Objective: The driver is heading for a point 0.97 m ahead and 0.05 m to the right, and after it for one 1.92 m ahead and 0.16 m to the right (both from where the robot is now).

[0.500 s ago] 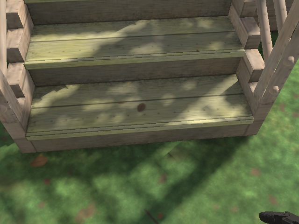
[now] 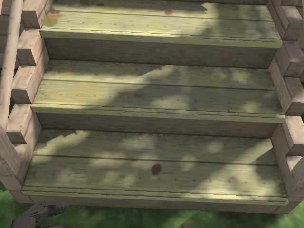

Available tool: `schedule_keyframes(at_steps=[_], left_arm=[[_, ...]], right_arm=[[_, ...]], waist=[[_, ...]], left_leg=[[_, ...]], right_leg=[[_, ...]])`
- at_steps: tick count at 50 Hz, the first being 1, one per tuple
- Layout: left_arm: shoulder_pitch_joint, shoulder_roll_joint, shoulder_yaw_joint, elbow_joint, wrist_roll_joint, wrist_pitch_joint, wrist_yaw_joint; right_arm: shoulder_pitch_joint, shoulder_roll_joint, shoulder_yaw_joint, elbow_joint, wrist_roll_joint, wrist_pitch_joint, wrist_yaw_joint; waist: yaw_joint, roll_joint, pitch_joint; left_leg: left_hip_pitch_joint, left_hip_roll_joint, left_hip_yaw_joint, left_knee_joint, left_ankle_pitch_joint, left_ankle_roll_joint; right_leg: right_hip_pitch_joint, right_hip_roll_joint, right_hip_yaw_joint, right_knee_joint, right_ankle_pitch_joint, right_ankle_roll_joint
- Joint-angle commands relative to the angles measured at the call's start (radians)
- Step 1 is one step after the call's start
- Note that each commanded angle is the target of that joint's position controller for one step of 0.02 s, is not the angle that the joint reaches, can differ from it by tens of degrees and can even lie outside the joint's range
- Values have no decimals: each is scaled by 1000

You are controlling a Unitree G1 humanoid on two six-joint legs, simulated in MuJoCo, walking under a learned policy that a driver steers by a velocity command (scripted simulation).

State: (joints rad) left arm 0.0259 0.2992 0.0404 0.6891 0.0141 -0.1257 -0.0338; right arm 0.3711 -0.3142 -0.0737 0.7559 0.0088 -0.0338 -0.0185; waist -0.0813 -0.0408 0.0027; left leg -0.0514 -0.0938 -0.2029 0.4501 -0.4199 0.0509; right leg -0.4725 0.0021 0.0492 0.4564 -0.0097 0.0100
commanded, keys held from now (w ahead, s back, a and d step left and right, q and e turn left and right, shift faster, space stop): w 1.00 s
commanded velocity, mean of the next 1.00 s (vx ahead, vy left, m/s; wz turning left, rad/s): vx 0.50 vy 0.00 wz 0.08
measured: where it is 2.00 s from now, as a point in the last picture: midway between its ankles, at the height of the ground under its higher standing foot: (161, 88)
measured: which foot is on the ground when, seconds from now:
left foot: down 0.00-0.04, up 0.06-0.46, down 0.48-1.00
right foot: up 0.00-0.00, down 0.02-0.48, up 0.50-0.96, down 0.98-1.00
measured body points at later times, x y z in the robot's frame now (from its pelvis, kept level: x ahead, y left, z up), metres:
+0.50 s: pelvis +0.24 +0.00 +0.00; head +0.27 +0.01 +0.45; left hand +0.27 +0.29 -0.12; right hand +0.48 -0.22 -0.06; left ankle +0.31 +0.10 -0.73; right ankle +0.13 -0.12 -0.71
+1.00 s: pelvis +0.51 -0.06 +0.03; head +0.54 -0.06 +0.48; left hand +0.76 +0.10 -0.02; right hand +0.41 -0.29 -0.10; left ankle +0.33 +0.10 -0.69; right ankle +0.63 -0.17 -0.57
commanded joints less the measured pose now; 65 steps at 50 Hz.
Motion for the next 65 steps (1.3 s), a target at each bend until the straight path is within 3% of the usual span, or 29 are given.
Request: schedule_keyframes(at_steps=[1,2,3,4,6,9,14,19,23,24,25,27,29,33,38,42,45,47,48,49,50,51,52,53,54,57,59,61,65], left_arm=[[229,188,64,-13,20,-29,13],[364,290,96,31,26,-21,11],[390,219,84,51,-10,-16,0],[323,159,66,37,-17,-12,3],[222,109,40,24,14,0,13],[181,102,28,34,7,1,14],[204,170,41,67,-22,6,22],[257,178,39,90,-31,22,11],[245,163,26,99,-49,34,15],[230,102,-2,66,-26,28,18],[342,6,-31,46,-11,6,14],[230,134,-3,28,-48,15,4],[183,91,-10,33,-24,33,12],[241,-7,-35,43,-12,67,10],[84,-104,-69,-74,-61,88,44],[-125,-158,-136,-279,-25,62,20],[-119,-170,-142,-306,19,50,1],[84,-17,-66,-238,-25,42,17],[187,15,-49,-212,-18,43,16],[296,104,-16,-158,3,51,12],[480,261,23,-36,36,59,8],[589,226,22,20,58,83,36],[508,151,11,27,41,78,36],[458,73,-11,79,0,75,26],[429,-24,-31,162,4,72,7],[299,-208,-73,274,38,69,-13],[290,-166,-69,309,26,72,-22],[249,-128,-70,295,45,68,-17],[492,-92,-78,398,33,61,1]], right_arm=[[-41,-69,0,-65,-17,-16,3],[87,-5,26,-77,10,-36,9],[89,-58,22,-66,27,-47,7],[-31,-137,4,-81,36,-50,8],[-161,-134,6,-112,-2,-51,7],[-128,-72,18,-111,-12,-39,8],[-243,1,58,-155,-24,-42,20],[-325,-33,57,-173,-13,-44,27],[-153,-114,16,-120,-33,-41,16],[24,-185,-4,-88,-41,-41,1],[71,-278,-22,-63,-50,-32,1],[47,-153,-4,-47,-12,-25,14],[-36,-68,23,-48,-16,-15,16],[-25,-57,32,8,-22,-17,-2],[188,-18,52,160,-24,2,-11],[145,-11,71,181,-11,13,-29],[115,-98,41,192,18,-1,-38],[156,-170,34,217,8,-16,-14],[148,-214,17,236,3,-5,-14],[108,-201,11,225,-2,-2,-19],[127,-63,32,172,-16,-24,-11],[145,35,39,200,-13,-56,33],[115,77,27,193,19,-78,68],[-71,108,49,84,23,-78,81],[-214,142,71,2,18,-73,79],[-96,160,96,-6,33,-29,61],[-83,209,124,-16,23,-15,46],[-103,159,121,-13,5,-2,29],[-295,232,153,-70,13,-3,7]], waist=[[173,120,-197],[151,-171,-334],[167,-222,-318],[183,-105,-157],[151,1,-16],[85,-41,-16],[112,-39,4],[144,-67,-39],[12,-27,-113],[-61,73,-229],[14,318,-272],[-28,163,-130],[17,111,-10],[87,158,22],[39,144,126],[67,52,150],[100,148,-55],[216,281,-246],[293,342,-307],[324,330,-316],[274,-168,-361],[278,-348,-492],[248,-164,-406],[216,-96,-150],[168,-28,30],[23,-57,66],[-13,-28,84],[-15,28,80],[99,-33,87]], left_leg=[[-154,158,-84,306,513,54],[-531,8,43,681,142,-27],[-706,19,18,836,-146,-39],[-769,75,9,879,-67,-36],[-709,151,79,785,46,-37],[-551,186,126,637,82,-56],[-437,165,186,273,279,-83],[-364,123,208,159,344,-54],[-56,81,221,-49,321,33],[214,266,15,-30,417,90],[413,500,-390,-70,536,272],[312,449,-342,-153,148,274],[108,376,-229,-222,144,236],[-98,346,-69,-278,417,254],[86,433,-95,-236,159,220],[-130,334,106,-314,73,114],[-418,321,191,-577,459,152],[-106,310,266,-251,1660,126],[57,338,230,-68,1930,102],[111,329,186,142,1871,81],[-182,176,133,538,1052,38],[-452,-64,-45,1039,198,-1],[-615,-59,-174,1357,158,5],[-796,-4,-69,1427,163,36],[-906,52,7,1441,202,70],[-943,52,8,1652,248,116],[-1072,57,0,1618,296,110],[-1050,48,60,1455,422,55],[-1415,35,123,1762,320,19]], right_leg=[[452,-119,93,16,-6,-121],[838,-335,521,-26,-150,-308],[856,-406,762,-161,-394,-339],[729,-365,631,-184,-474,-289],[485,-287,399,-217,-230,-250],[326,-218,233,-259,56,-239],[267,-172,87,-299,118,-237],[379,-216,94,-232,167,-208],[346,-140,35,116,409,-136],[155,-86,-2,404,160,-84],[-207,58,-37,708,-554,-24],[-428,-34,37,894,-513,-20],[-417,-81,0,920,-391,8],[-410,-71,-58,1157,-348,69],[-1062,-46,56,1850,-540,31],[-1016,-88,-23,1458,-392,16],[-175,-99,-219,1046,-236,-18],[102,63,-280,912,-396,-71],[116,75,-224,755,-470,-95],[164,49,-47,547,-419,-132],[410,-179,445,258,-128,-235],[527,-367,1012,-154,-231,-342],[443,-405,1062,-177,-520,-315],[301,-350,889,-141,-759,-268],[123,-312,673,-113,-771,-231],[-28,-230,307,-109,-486,-158],[-25,-209,130,-111,-334,-132],[-115,-176,-7,-147,-295,-130],[157,-233,72,-176,-285,-172]])
Velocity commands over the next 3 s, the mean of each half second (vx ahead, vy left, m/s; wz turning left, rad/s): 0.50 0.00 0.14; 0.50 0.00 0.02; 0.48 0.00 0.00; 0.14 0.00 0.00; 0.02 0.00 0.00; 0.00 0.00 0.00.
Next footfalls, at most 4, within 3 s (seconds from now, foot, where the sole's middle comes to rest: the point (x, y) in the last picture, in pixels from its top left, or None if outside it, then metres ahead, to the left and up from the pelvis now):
0.02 right None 0.17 -0.12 -0.77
0.48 left None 0.35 0.11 -0.77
0.98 right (182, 168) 0.67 -0.17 -0.60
1.50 left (131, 86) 1.00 0.03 -0.43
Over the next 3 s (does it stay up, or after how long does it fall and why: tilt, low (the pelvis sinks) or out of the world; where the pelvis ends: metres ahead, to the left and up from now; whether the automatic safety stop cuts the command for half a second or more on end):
stays up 0.96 -0.08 0.35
